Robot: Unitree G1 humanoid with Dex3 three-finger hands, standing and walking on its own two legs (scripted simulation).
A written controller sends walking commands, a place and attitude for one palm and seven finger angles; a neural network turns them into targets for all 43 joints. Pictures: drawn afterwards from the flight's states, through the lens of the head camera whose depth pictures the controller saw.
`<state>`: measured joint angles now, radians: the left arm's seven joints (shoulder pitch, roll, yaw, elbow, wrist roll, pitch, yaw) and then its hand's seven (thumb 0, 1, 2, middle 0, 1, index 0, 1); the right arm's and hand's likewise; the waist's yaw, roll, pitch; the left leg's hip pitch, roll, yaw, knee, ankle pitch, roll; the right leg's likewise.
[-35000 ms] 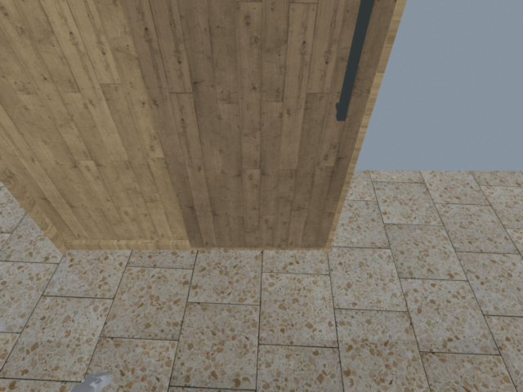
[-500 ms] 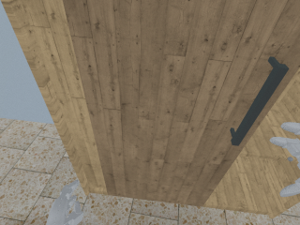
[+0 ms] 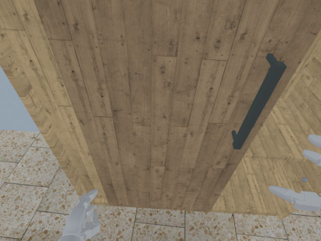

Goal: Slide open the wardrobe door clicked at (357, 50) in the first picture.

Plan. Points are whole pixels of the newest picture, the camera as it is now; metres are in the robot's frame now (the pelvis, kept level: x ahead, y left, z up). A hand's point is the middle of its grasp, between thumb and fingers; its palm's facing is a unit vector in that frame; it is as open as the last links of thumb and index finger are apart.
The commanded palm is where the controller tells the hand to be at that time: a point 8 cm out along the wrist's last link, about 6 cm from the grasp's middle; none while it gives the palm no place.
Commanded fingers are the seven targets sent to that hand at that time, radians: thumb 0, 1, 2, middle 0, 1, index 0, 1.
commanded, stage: draw the hand back to the body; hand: right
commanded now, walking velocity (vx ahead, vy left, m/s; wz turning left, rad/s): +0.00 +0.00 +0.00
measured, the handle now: (251, 108) +0.42 -0.25 +0.14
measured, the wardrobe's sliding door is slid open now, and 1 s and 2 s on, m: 0.44 0.44 0.44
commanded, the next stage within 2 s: step back with the hand held close in 0.80 s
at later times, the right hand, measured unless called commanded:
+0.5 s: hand (297, 169) +0.21 -0.26 +0.16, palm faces +0.44 +0.82 -0.37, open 8.1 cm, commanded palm +0.17 -0.29 +0.17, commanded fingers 0.00 -0.90 -0.90 0.20 0.30 0.20 0.30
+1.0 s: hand (298, 172) +0.20 -0.25 +0.17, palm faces +0.46 +0.80 -0.38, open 7.4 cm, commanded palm +0.15 -0.28 +0.18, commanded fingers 0.00 -0.90 -0.90 0.20 0.30 0.20 0.30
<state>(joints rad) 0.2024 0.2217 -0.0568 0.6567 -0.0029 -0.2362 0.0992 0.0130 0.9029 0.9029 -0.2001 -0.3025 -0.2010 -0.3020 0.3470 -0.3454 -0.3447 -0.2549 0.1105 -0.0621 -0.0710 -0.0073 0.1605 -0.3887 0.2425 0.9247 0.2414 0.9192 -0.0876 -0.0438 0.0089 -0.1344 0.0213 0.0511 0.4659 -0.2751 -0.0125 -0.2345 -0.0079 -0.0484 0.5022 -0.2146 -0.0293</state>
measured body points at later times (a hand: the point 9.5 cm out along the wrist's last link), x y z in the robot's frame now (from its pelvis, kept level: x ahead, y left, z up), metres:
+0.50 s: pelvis +0.02 +0.00 +0.01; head +0.00 +0.02 +0.45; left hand +0.21 +0.23 -0.07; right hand +0.18 -0.30 +0.18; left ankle -0.01 +0.13 -0.74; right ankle +0.04 -0.10 -0.74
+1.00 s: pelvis +0.01 +0.02 +0.01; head -0.01 +0.03 +0.46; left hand +0.20 +0.24 -0.07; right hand +0.17 -0.29 +0.19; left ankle -0.01 +0.13 -0.74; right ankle +0.04 -0.10 -0.74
